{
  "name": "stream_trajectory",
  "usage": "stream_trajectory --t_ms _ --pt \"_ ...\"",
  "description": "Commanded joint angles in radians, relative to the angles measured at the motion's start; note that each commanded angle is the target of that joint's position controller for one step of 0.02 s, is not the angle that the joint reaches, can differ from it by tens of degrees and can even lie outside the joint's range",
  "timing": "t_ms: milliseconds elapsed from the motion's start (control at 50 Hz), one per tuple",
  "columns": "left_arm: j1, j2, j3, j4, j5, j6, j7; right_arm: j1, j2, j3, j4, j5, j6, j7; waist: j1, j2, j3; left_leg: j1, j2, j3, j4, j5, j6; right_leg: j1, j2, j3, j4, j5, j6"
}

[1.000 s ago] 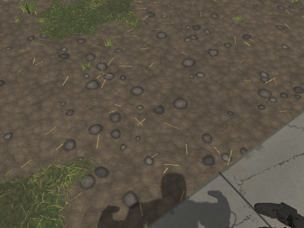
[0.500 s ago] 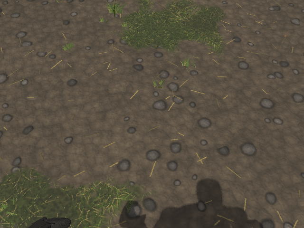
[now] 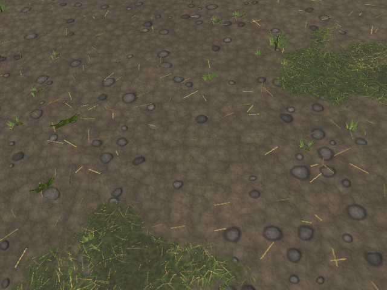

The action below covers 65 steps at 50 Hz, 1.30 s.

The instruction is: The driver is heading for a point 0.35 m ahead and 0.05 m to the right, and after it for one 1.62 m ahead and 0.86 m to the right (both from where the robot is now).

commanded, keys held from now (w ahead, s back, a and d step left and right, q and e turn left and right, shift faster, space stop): shift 0.04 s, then w+shift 0.18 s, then shift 0.26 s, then e+shift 0.52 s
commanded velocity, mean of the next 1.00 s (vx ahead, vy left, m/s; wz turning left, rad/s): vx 0.18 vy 0.00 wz -0.25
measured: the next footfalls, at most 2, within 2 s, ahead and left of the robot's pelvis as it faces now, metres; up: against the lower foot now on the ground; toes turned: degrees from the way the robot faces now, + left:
left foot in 0.16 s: -0.01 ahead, +0.13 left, +0.00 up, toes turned -1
right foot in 0.52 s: +0.30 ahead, -0.12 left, +0.00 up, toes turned +0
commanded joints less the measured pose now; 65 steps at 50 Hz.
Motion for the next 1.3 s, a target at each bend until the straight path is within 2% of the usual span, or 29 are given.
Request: stream_trajectory --t_ms 20,60,100,140,160,180,200,220,300,380,460,500,520,540,560,580,600,620,660,760,880,920,940,960,980,1000,1060,1160,1300 --pt "-0.033 0.159 0.036 -0.062 -0.004 -0.005 0.000 -0.045 -0.006 0.011 -0.077 -0.001 -0.021 0.003 0.003 -0.266 -0.093 0.047 0.048 0.087 -0.267 -0.059 -0.007 0.145 -0.174 0.195 -0.139 0.099 -0.182" --pt "0.022 0.169 0.040 -0.047 -0.005 0.001 -0.004 -0.012 -0.014 0.010 -0.051 0.006 -0.022 0.008 0.020 -0.265 -0.129 0.150 0.043 0.121 -0.420 -0.040 0.007 0.133 -0.189 0.221 -0.153 -0.070 -0.188" --pt "0.068 0.241 0.064 -0.034 -0.043 0.008 -0.006 0.068 -0.041 0.000 -0.011 0.011 -0.030 0.020 -0.001 -0.277 -0.092 0.282 0.001 0.195 -0.573 0.036 0.067 0.009 -0.197 0.272 -0.213 -0.474 -0.173" --pt "0.038 0.202 0.054 -0.038 -0.045 -0.007 -0.011 0.154 -0.030 0.004 0.039 0.005 -0.053 0.026 -0.065 -0.214 -0.007 0.464 0.026 0.165 -0.700 0.045 0.168 -0.211 -0.156 0.250 -0.185 -0.578 -0.109" --pt "-0.037 0.130 0.035 -0.068 -0.040 -0.025 -0.018 0.265 -0.050 -0.001 0.072 0.002 -0.072 0.024 -0.120 -0.079 0.004 0.629 0.180 -0.035 -0.770 -0.033 0.225 -0.427 -0.103 0.169 0.051 -0.486 -0.055" --pt "-0.115 0.050 0.014 -0.124 -0.047 -0.061 -0.030 0.328 -0.137 -0.022 0.086 -0.011 -0.088 0.026 -0.147 0.154 -0.004 0.697 0.404 -0.380 -0.871 -0.340 0.324 -0.656 0.015 -0.075 0.361 -0.334 0.013" --pt "-0.207 0.126 0.035 -0.166 -0.064 -0.094 -0.033 0.310 -0.165 -0.037 0.083 -0.024 -0.115 0.030 -0.163 0.123 0.098 0.568 0.492 -0.579 -0.975 -0.477 0.411 -0.766 -0.053 0.000 0.481 -0.283 0.011" --pt "-0.183 0.145 0.043 -0.162 -0.073 -0.109 -0.040 0.233 -0.118 -0.021 0.070 -0.024 -0.138 0.025 -0.111 0.100 0.147 0.554 0.460 -0.516 -0.975 -0.392 0.387 -0.798 -0.090 0.031 0.554 -0.175 0.007" --pt "-0.100 0.127 0.047 -0.085 -0.014 -0.114 -0.064 0.189 -0.029 0.011 0.074 -0.019 -0.135 0.030 -0.070 0.069 0.090 0.471 0.279 -0.140 -0.960 0.207 0.299 -0.599 -0.092 -0.044 0.516 0.012 0.036" --pt "-0.205 0.054 0.012 -0.101 -0.019 -0.110 -0.096 0.252 -0.064 0.001 0.116 -0.013 -0.110 0.029 -0.112 0.081 0.077 0.278 0.203 0.042 -0.909 0.528 0.257 -0.272 -0.035 -0.122 0.236 0.193 0.047" --pt "-0.168 0.134 0.038 -0.099 -0.025 -0.100 -0.106 0.251 -0.119 -0.015 0.135 0.004 -0.105 0.023 -0.066 0.105 0.029 0.388 0.266 -0.007 -0.810 0.648 0.222 -0.164 -0.017 -0.079 0.085 0.189 0.006" --pt "-0.007 0.182 0.060 -0.043 -0.008 -0.100 -0.092 0.218 -0.115 -0.015 0.127 0.005 -0.107 0.016 0.021 0.080 -0.080 0.409 0.215 0.048 -0.621 0.838 0.177 0.042 0.019 -0.110 0.012 0.262 -0.040" --pt "0.083 0.228 0.069 -0.024 -0.005 -0.099 -0.081 0.247 -0.088 -0.008 0.120 -0.013 -0.112 0.012 0.048 0.019 -0.167 0.319 0.159 0.097 -0.451 0.733 0.130 0.236 -0.044 -0.057 0.037 0.502 -0.074" --pt "0.163 0.324 0.083 -0.026 0.020 -0.089 -0.072 0.378 -0.013 0.019 0.100 -0.041 -0.118 0.011 0.010 -0.227 -0.348 0.007 0.062 0.133 -0.078 0.255 0.051 0.613 -0.314 0.285 0.117 0.784 -0.243" --pt "0.170 0.294 0.072 -0.027 -0.004 -0.075 -0.072 0.401 -0.016 0.028 0.112 -0.035 -0.121 0.012 0.016 -0.368 -0.502 -0.061 -0.024 0.056 0.170 -0.246 0.009 0.634 -0.418 0.575 -0.031 0.743 -0.364" --pt "0.100 0.266 0.069 -0.054 -0.019 -0.061 -0.070 0.319 -0.095 0.004 0.094 -0.008 -0.117 0.015 0.026 -0.252 -0.415 -0.116 0.027 0.010 0.269 -0.216 0.015 0.512 -0.357 0.520 -0.083 0.474 -0.321" --pt "0.032 0.240 0.064 -0.065 -0.026 -0.052 -0.063 0.221 -0.097 0.004 0.070 0.004 -0.111 0.012 0.017 -0.168 -0.271 -0.182 0.056 0.040 0.269 -0.148 0.031 0.379 -0.304 0.426 -0.107 0.282 -0.275" --pt "-0.007 0.230 0.060 -0.073 -0.027 -0.043 -0.057 0.170 -0.091 0.004 0.057 -0.007 -0.100 0.003 0.002 -0.102 -0.167 -0.189 0.078 0.048 0.223 -0.086 0.035 0.224 -0.266 0.368 -0.146 0.204 -0.249" --pt "-0.068 0.230 0.063 -0.094 -0.009 -0.031 -0.046 0.164 -0.077 0.001 0.035 -0.020 -0.079 -0.010 -0.056 -0.127 -0.104 -0.081 0.098 0.042 0.104 -0.005 0.047 -0.002 -0.198 0.321 -0.207 0.073 -0.218" --pt "-0.093 0.245 0.082 -0.117 -0.010 -0.011 -0.026 0.124 -0.040 0.015 0.020 -0.036 -0.073 -0.015 -0.070 -0.173 -0.130 0.021 0.041 0.043 -0.174 0.072 0.028 -0.132 -0.134 0.327 -0.206 -0.008 -0.219" --pt "-0.069 0.261 0.100 -0.127 -0.030 0.027 -0.008 0.047 -0.062 0.003 -0.008 -0.012 -0.092 0.008 -0.046 -0.205 -0.142 0.120 -0.001 0.014 -0.445 0.143 0.034 -0.102 -0.103 0.459 -0.156 -0.120 -0.153" --pt "-0.063 0.237 0.096 -0.129 -0.044 0.038 -0.009 0.097 -0.084 -0.015 0.010 -0.005 -0.098 0.008 -0.074 -0.187 -0.134 0.283 0.045 0.020 -0.668 0.235 0.067 -0.164 -0.041 0.444 -0.081 -0.202 -0.089" --pt "0.001 0.176 0.081 -0.120 -0.043 0.041 -0.013 0.117 -0.151 -0.033 0.000 -0.022 -0.091 0.000 -0.050 -0.036 -0.176 0.402 0.265 -0.157 -0.751 0.134 0.145 -0.257 0.043 0.328 0.136 -0.377 -0.028" --pt "-0.002 0.170 0.085 -0.153 -0.047 0.028 -0.019 0.036 -0.202 -0.044 -0.019 -0.070 -0.077 0.002 -0.008 0.263 -0.108 0.308 0.438 -0.426 -0.851 0.095 0.271 -0.413 0.162 0.112 0.396 -0.402 0.016" --pt "0.010 0.263 0.110 -0.140 -0.032 0.016 -0.022 -0.038 -0.143 -0.031 -0.055 -0.087 -0.080 0.000 0.007 0.216 -0.072 0.248 0.457 -0.415 -0.862 0.100 0.303 -0.423 0.056 0.107 0.577 -0.328 0.050" --pt "0.033 0.290 0.122 -0.113 -0.037 0.022 -0.023 -0.096 -0.086 -0.016 -0.072 -0.072 -0.079 -0.010 0.022 0.148 -0.060 0.221 0.397 -0.288 -0.836 0.126 0.274 -0.407 0.037 0.074 0.661 -0.257 0.070" --pt "0.084 0.228 0.108 -0.082 -0.033 0.051 -0.022 -0.132 -0.051 -0.001 -0.084 -0.035 -0.072 -0.028 0.014 0.077 -0.053 0.242 0.298 -0.046 -0.796 0.307 0.246 -0.417 -0.008 0.004 0.850 -0.147 0.125" --pt "-0.065 0.163 0.074 -0.166 -0.039 0.049 -0.043 -0.009 -0.101 -0.028 -0.038 -0.046 -0.048 -0.031 -0.083 0.095 -0.078 0.407 0.346 0.059 -0.785 0.418 0.301 -0.439 -0.088 -0.053 0.637 -0.133 0.163" --pt "-0.047 0.174 0.080 -0.176 -0.039 0.073 -0.072 -0.049 -0.157 -0.068 -0.004 -0.005 -0.058 0.013 -0.055 0.127 -0.115 0.365 0.414 0.201 -0.712 0.491 0.263 -0.153 -0.081 -0.150 0.281 -0.167 0.079"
